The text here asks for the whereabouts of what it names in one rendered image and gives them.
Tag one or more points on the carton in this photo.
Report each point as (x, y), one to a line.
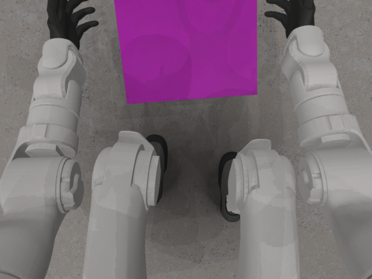
(187, 49)

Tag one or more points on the robot right forearm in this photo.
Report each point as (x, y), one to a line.
(317, 97)

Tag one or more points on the robot right thigh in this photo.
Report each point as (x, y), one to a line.
(269, 246)

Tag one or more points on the robot thigh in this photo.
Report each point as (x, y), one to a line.
(115, 245)
(269, 246)

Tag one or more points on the robot left hand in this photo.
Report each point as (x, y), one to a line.
(62, 23)

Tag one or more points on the left robot upper arm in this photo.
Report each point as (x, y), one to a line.
(36, 194)

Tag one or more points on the right robot upper arm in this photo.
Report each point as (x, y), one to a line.
(339, 182)

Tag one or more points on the robot left forearm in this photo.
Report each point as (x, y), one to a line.
(51, 129)

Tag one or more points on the robot left thigh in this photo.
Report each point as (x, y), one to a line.
(115, 245)

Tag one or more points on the robot right hand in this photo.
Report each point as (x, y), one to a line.
(299, 13)

